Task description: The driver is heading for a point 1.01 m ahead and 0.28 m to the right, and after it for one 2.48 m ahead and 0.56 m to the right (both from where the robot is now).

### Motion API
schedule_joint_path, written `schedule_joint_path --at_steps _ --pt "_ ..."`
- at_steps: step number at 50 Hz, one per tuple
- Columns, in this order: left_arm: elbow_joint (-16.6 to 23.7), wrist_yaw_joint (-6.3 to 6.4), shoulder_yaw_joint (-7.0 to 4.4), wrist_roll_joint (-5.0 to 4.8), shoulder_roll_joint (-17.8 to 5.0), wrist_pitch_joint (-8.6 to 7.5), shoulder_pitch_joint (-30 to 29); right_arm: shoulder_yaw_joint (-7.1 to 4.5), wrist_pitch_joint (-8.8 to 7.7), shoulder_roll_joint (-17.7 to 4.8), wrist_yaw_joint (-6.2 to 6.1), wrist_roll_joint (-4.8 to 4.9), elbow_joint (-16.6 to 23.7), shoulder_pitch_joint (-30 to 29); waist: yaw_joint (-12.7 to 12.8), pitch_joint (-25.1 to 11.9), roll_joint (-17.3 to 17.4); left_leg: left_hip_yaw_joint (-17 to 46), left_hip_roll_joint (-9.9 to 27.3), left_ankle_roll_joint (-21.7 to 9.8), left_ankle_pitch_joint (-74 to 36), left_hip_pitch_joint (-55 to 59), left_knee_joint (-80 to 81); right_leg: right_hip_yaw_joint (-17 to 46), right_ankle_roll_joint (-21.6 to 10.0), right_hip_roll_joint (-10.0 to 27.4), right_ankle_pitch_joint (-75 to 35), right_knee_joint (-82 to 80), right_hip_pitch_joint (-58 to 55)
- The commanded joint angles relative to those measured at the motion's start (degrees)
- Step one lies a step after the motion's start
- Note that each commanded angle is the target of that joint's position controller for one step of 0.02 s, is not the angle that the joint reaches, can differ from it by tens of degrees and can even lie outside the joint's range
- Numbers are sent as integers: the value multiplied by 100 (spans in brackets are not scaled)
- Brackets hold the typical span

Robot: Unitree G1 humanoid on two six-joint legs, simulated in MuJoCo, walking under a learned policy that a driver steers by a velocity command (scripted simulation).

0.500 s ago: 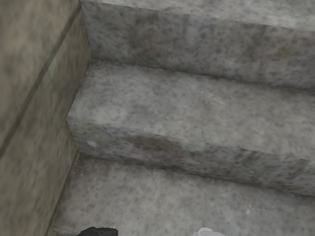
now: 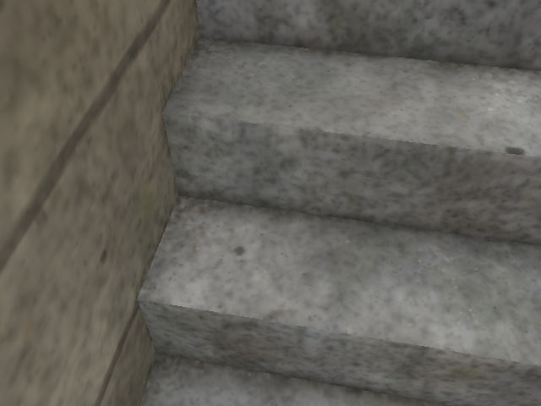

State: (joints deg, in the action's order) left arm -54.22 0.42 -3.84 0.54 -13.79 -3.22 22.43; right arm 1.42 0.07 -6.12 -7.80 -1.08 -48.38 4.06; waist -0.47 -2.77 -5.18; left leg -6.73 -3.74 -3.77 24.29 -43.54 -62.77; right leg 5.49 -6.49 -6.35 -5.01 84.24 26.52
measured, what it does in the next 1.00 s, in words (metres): climbs: right foot 0.20 m higher, then left foot 0.20 m higher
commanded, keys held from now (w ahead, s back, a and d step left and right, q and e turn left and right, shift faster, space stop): w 1.00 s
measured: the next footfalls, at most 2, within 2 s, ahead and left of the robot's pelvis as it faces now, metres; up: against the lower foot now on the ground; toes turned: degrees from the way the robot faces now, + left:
right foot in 0.34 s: +0.31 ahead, -0.24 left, +0.20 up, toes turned -3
left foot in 0.96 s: +0.55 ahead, -0.02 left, +0.41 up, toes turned +2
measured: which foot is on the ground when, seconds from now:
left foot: down 0.00-0.38, up 0.40-0.94, down 0.96-1.00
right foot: up 0.00-0.32, down 0.34-1.00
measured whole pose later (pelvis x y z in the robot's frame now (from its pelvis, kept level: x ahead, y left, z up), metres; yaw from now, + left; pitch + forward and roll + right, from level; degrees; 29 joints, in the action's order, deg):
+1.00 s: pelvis +0.43 -0.12 +0.36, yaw -2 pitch +12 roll +7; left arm -62.9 -6.4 -1.3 -1.7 -10.4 -5.7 23.9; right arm 2.1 2.6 -9.2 3.0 -2.0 -41.9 -5.1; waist -1.1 -9.0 -6.0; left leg -11.6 -1.3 -5.8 34.2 -57.4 -75.8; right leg -1.4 -8.9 8.3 -4.8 19.5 11.6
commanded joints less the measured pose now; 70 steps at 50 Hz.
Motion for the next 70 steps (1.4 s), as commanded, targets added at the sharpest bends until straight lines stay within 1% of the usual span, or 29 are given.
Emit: schedule_joint_path --at_steps 1,9,14,17,20,21,24,30,32,34,38,39,40,42,44,46,48,49,50,51,52,53,54,55,58,62,64,68,70 --pt "1401 -136 274 391 754 -67 -883 -319 -248 -421 33 -117 -800 921 228 585 -42 4094 1467 -1101 2066 1550 3657 699 -297 -192 153 3751 2856" --pt "2531 159 542 -108 979 441 -2310 -298 -922 -874 260 -10 -989 2131 226 911 1205 1650 1558 -599 -271 2555 4817 273 -174 254 2876 4932 5491" --pt "3344 113 804 -436 920 527 -3315 -550 -719 -1531 23 190 -515 1749 -42 489 1600 718 1665 -695 -1559 1468 7099 -904 -413 1310 3950 -40 1876" --pt "2117 117 533 -263 482 324 -146 -644 -1022 -1975 202 492 -162 1806 788 -2261 1997 339 1931 -678 -11031 3708 3841 -1126 -498 151 3528 -1296 -864" --pt "1338 147 -143 102 -1181 263 158 -714 -887 -1261 835 -162 334 1769 654 -3006 -1538 2174 -395 -166 -2469 687 -2529 4271 -765 1845 6641 -5699 -2219" --pt "1200 104 -147 -16 -1014 255 -473 -617 -835 -415 819 -422 546 1681 323 -2569 -925 2854 -549 -78 -2222 -145 -4653 4163 -479 2024 6417 -5914 -1918" --pt "357 56 -42 4 -148 91 -869 -375 -582 131 575 -472 969 1269 -249 169 -353 1850 -198 -253 -2317 -1790 -5456 1963 -194 1401 4956 -5033 -186" --pt "204 204 -1 27 -46 -364 -425 -291 -251 -222 536 -175 1385 414 -251 805 325 1601 -87 -24 -1375 -2771 -5293 1321 -432 1573 2973 -6425 -448" --pt "118 212 17 -21 -221 -470 -71 -282 -108 -124 439 -66 1357 367 -176 616 262 1316 -105 -104 -1346 -3312 -6627 1230 -598 1792 2913 -6718 -864" --pt "-340 -786 381 559 251 32 -62 -16 -65 -214 1218 -46 1069 437 -371 852 189 2043 96 -1160 -1081 -6339 -8356 2102 -1299 2454 3598 -6662 -1482" --pt "-823 -801 460 675 -197 -155 604 4 78 -673 1105 120 1537 -971 -131 -241 294 345 884 -1031 -2580 -5162 -6245 454 -597 1754 3013 -7133 -566" --pt "-422 -6 151 -126 -439 -491 700 154 51 407 679 -123 1911 -1502 316 765 629 -50 491 -312 -1490 -3819 -5799 653 -174 1664 3141 -7995 -166" --pt "-1069 -549 446 494 -228 -276 1086 114 205 -542 1092 81 1981 -2460 282 -349 -283 -193 995 -958 -1556 -3903 -5066 656 -742 1928 2780 -7916 109" --pt "-971 -1061 386 373 -290 96 787 100 457 -477 1314 30 1759 -2182 79 -149 -227 -85 1004 -1354 -902 -3675 -4000 343 -872 2264 1662 -8357 -340" --pt "-773 -1202 289 -77 -846 47 582 135 506 -429 1551 -186 1422 -1829 -181 -855 -580 -822 458 -923 -182 -2196 -3015 -164 -1350 2343 -3307 -7960 -1096" --pt "-851 -1160 127 -14 -1264 -63 623 141 438 -370 1611 -227 1297 -1125 -699 -1237 -1063 -1134 19 -553 -295 -1582 -1927 -361 -1612 2609 -8009 -7224 -2617" --pt "-1125 -1189 -1 -81 -1179 -121 946 -77 455 -794 1462 -266 966 -246 -729 -1854 -1197 -902 -219 -634 -220 -480 -80 -580 -1306 2274 -10155 -5587 -3635" --pt "-365 -195 -184 -448 -1053 -549 712 -118 89 -731 787 -49 367 1055 -626 -2604 100 460 -226 -683 1492 2489 258 -749 -621 1870 -8410 -4146 -2471" --pt "-284 9 -160 -602 -1054 -718 448 -269 66 -1197 332 79 -101 1998 -1098 -2496 1228 3091 765 -1072 2547 3634 2146 -430 -385 1251 -6489 -2608 -314" --pt "212 21 -172 -235 -505 -705 -701 -544 108 -1773 18 83 -443 2039 -1081 -1809 2507 5870 1697 -1523 2923 3405 4365 49 -127 16 -25 285 1251" --pt "781 18 -32 190 252 -671 -1265 -519 -94 -1488 83 59 -544 1592 -684 -979 1212 5378 1692 -1166 2590 2915 4089 1040 -52 -162 390 2747 2218" --pt "1280 -15 110 178 739 -623 -1669 -500 -230 -1248 172 22 -651 1391 -402 -347 870 4611 1740 -1161 1779 2649 3674 807 -168 -192 265 3784 3015" --pt "207 -497 121 -17 626 -6 -1028 -247 -416 -676 1064 8 -810 1638 -564 252 1489 4068 1585 -1526 -1585 2829 3135 1796 -495 -269 444 4240 4898" --pt "426 -619 65 81 295 155 -957 -221 -505 -344 1335 -17 -1088 1782 -287 38 667 3257 1548 -1358 -2570 3291 2827 1586 -629 -252 909 4440 5475" --pt "890 -407 213 115 329 283 -1281 -56 -600 148 1475 -174 -1077 1187 612 -504 257 1736 1253 -865 -2121 2599 3553 521 -802 513 1406 3780 5388" --pt "1830 -201 546 -59 281 429 -2818 -189 -475 -596 1584 -733 -1371 1675 593 -398 350 1120 1239 -591 -1198 1628 4681 -124 -974 1068 1891 3305 5720" --pt "2372 -246 568 -168 -78 655 -4287 -357 -267 -1227 1835 -497 -1138 1476 337 -428 845 665 1212 -907 -2249 -5 6395 -775 -811 1081 2520 1622 3331" --pt "1701 -540 494 142 -67 896 -2236 -497 -461 -2028 1899 61 -1200 1665 1019 -1457 1276 426 2136 -1540 -12300 3710 4615 -1674 -265 81 2244 -450 2984" --pt "1384 -389 377 118 -382 854 -1397 -473 -348 -1800 2073 -190 -1504 1879 993 -1573 1732 455 2066 -1430 -13720 5248 2933 -1449 -309 -266 2421 -2597 2648"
